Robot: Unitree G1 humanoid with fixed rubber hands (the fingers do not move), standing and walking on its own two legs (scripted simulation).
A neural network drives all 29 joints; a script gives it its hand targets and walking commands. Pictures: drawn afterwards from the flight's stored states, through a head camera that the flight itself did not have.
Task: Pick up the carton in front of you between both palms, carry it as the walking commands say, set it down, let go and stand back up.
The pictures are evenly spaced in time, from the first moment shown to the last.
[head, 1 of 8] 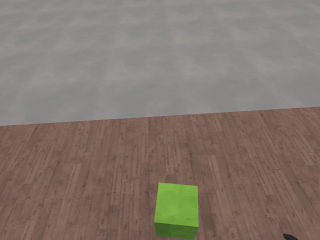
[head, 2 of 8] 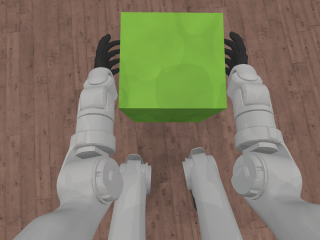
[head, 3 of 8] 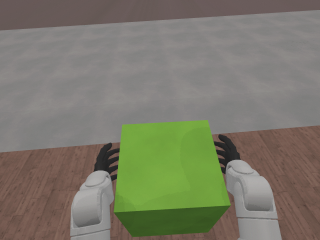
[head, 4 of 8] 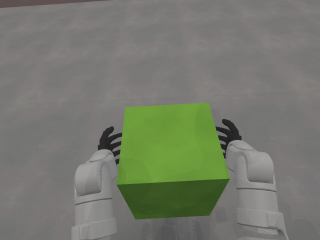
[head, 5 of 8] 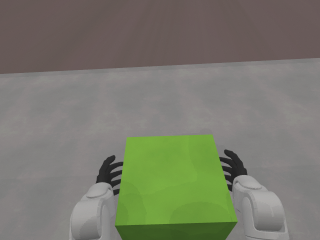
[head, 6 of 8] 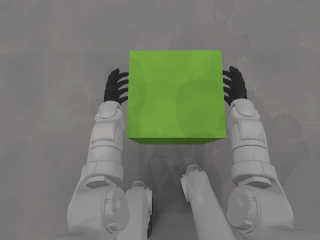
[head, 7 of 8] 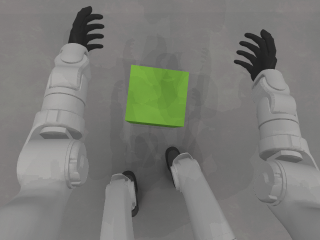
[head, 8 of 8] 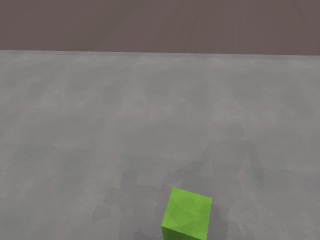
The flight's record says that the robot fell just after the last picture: no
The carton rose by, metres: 0.69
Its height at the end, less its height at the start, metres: -0.05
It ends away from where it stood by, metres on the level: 3.31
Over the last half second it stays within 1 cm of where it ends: yes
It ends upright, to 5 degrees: yes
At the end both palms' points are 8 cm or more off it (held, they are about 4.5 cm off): yes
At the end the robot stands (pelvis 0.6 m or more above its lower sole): yes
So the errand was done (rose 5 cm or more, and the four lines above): yes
